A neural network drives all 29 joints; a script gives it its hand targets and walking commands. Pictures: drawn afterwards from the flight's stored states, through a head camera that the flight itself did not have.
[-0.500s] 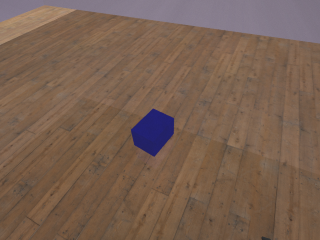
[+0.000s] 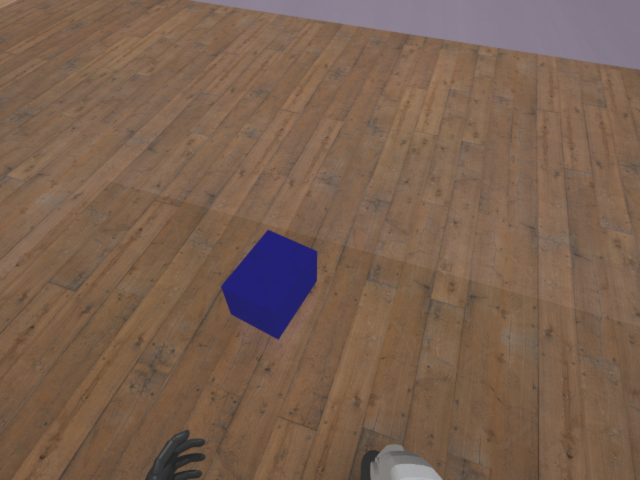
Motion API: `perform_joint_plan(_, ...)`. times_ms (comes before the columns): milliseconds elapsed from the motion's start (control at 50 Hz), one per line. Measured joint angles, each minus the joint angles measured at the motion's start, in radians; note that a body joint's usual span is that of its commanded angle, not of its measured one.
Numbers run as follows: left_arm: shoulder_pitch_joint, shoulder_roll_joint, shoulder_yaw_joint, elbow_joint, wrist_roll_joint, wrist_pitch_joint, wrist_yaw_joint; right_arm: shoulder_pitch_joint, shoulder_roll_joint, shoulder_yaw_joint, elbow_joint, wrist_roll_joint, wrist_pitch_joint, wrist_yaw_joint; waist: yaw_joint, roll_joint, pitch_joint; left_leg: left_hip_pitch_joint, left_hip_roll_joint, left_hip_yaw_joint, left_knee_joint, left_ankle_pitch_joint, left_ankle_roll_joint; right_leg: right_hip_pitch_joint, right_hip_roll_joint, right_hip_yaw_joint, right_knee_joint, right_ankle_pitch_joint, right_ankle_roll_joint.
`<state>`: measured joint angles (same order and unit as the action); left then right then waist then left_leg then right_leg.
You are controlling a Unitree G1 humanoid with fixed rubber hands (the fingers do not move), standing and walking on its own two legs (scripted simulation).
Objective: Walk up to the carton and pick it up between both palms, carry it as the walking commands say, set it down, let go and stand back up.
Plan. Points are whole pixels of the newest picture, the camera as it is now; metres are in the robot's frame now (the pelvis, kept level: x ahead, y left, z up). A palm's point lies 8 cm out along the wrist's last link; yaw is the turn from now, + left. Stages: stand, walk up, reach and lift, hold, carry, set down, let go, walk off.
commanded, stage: walk up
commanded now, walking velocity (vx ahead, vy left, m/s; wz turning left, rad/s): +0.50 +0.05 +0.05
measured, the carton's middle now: (273, 283) +0.84 +0.09 -0.68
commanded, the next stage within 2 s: none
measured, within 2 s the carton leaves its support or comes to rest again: neither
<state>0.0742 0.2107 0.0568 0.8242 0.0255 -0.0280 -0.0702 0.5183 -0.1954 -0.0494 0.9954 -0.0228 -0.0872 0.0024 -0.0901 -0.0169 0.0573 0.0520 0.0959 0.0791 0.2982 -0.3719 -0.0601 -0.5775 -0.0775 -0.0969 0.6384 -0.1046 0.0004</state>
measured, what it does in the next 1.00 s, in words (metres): walks ahead: right foot, then left foot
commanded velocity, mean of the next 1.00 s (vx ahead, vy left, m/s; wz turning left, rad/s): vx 0.26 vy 0.04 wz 0.02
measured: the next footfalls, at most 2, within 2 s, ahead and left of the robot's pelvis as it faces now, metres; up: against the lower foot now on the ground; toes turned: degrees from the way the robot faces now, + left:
right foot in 0.06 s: +0.20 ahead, -0.14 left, +0.00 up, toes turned -7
left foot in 0.52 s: +0.33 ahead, +0.16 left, +0.00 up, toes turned +8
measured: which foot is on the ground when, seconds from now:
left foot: down 0.00-0.06, up 0.08-0.50, down 0.52-0.98, up 1.00-1.00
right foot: up 0.00-0.04, down 0.06-0.52, up 0.54-0.92, down 0.94-1.00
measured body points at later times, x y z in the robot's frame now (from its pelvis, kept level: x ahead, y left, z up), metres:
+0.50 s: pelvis +0.21 +0.03 +0.00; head +0.23 +0.03 +0.45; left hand +0.13 +0.27 -0.15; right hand +0.34 -0.20 -0.13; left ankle +0.29 +0.16 -0.73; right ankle +0.16 -0.14 -0.74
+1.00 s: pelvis +0.32 +0.01 +0.00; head +0.34 -0.01 +0.45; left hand +0.41 +0.24 -0.14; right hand +0.26 -0.22 -0.16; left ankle +0.29 +0.15 -0.73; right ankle +0.37 -0.10 -0.74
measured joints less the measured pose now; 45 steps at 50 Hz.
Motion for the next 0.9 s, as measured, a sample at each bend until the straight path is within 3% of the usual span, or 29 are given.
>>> perform_joint_plan(60, -0.026, -0.008, -0.004, -0.015, 0.007, -0.032, 0.021, 0.022, -0.003, -0.001, 0.029, 0.004, 0.009, 0.002, -0.003, 0.015, -0.002, -0.022, 0.014, -0.015, 0.167, -0.114, 0.001, 0.091, 0.013, -0.020, -0.089, -0.009, -0.019)
perform_joint_plan(100, -0.016, -0.010, -0.005, 0.001, 0.004, -0.048, 0.037, -0.013, -0.008, -0.007, 0.034, 0.003, 0.018, 0.001, 0.008, 0.032, 0.005, -0.157, 0.010, -0.059, 0.502, -0.145, 0.031, 0.069, 0.014, -0.026, 0.011, -0.042, -0.030)
perform_joint_plan(140, 0.029, -0.011, -0.009, 0.035, -0.008, -0.046, 0.052, -0.068, -0.020, -0.015, 0.023, -0.005, 0.026, 0.004, 0.021, 0.045, 0.008, -0.295, -0.018, -0.085, 0.777, -0.084, 0.040, 0.106, 0.013, -0.023, 0.018, -0.103, -0.031)
perform_joint_plan(200, 0.116, -0.011, -0.004, 0.092, -0.003, -0.048, 0.064, -0.149, -0.035, -0.022, -0.004, -0.007, 0.036, 0.013, 0.055, 0.062, 0.003, -0.449, -0.011, -0.056, 0.906, 0.034, 0.038, 0.203, 0.012, -0.020, -0.069, -0.104, -0.016)
perform_joint_plan(260, 0.203, -0.012, -0.002, 0.135, -0.001, -0.055, 0.066, -0.217, -0.040, -0.024, -0.028, -0.006, 0.058, 0.024, 0.092, 0.063, -0.006, -0.547, 0.000, -0.029, 0.865, 0.080, 0.032, 0.284, 0.005, -0.012, -0.146, -0.103, -0.014)
perform_joint_plan(360, 0.316, -0.020, 0.003, 0.183, 0.006, -0.052, 0.076, -0.317, -0.031, -0.014, -0.058, -0.007, 0.089, 0.043, 0.133, 0.053, -0.008, -0.604, 0.012, -0.001, 0.621, 0.146, 0.015, 0.380, -0.010, -0.001, -0.231, -0.108, 0.011)
perform_joint_plan(500, 0.369, -0.014, 0.018, 0.222, 0.000, -0.025, 0.074, -0.392, 0.002, 0.000, -0.073, -0.008, 0.067, 0.040, 0.159, 0.022, -0.010, -0.451, -0.007, 0.029, 0.274, 0.190, 0.010, 0.440, -0.034, 0.007, -0.171, -0.211, 0.060)
perform_joint_plan(540, 0.367, -0.012, 0.012, 0.225, -0.002, -0.013, 0.073, -0.385, 0.006, -0.006, -0.070, -0.010, 0.043, 0.023, 0.152, 0.011, -0.014, -0.422, -0.015, 0.034, 0.270, 0.190, 0.057, 0.387, -0.041, 0.021, 0.006, -0.339, 0.036)
perform_joint_plan(580, 0.328, -0.008, 0.014, 0.222, 0.002, 0.005, 0.075, -0.360, 0.016, -0.001, -0.052, 0.000, 0.034, 0.012, 0.145, -0.011, -0.008, -0.410, -0.019, 0.045, 0.303, 0.148, 0.079, 0.295, -0.026, 0.049, 0.242, -0.400, 0.019)
perform_joint_plan(620, 0.285, -0.001, 0.019, 0.216, 0.007, 0.015, 0.071, -0.319, 0.024, 0.004, -0.032, 0.003, 0.033, 0.006, 0.127, -0.025, -0.008, -0.371, -0.015, 0.048, 0.264, 0.144, 0.076, 0.215, -0.008, 0.043, 0.389, -0.339, 0.014)
perform_joint_plan(660, 0.245, 0.006, 0.022, 0.206, 0.007, 0.020, 0.063, -0.273, 0.026, 0.005, -0.012, 0.006, 0.030, 0.001, 0.103, -0.035, -0.012, -0.330, -0.014, 0.042, 0.202, 0.163, 0.071, 0.160, -0.004, 0.025, 0.435, -0.269, 0.017)
perform_joint_plan(780, 0.153, 0.010, 0.015, 0.178, 0.007, 0.044, 0.052, -0.150, 0.025, 0.006, 0.049, -0.001, 0.012, -0.009, 0.063, -0.033, -0.017, -0.236, -0.011, 0.027, 0.068, 0.197, 0.064, 0.098, 0.000, 0.019, 0.334, -0.143, 0.034)
perform_joint_plan(900, 0.082, -0.019, -0.008, 0.165, -0.013, 0.030, 0.071, -0.109, 0.033, 0.003, 0.088, -0.004, 0.034, -0.022, 0.039, -0.005, 0.001, -0.213, -0.014, 0.027, 0.089, 0.156, 0.042, 0.184, 0.016, 0.020, 0.010, -0.122, 0.013)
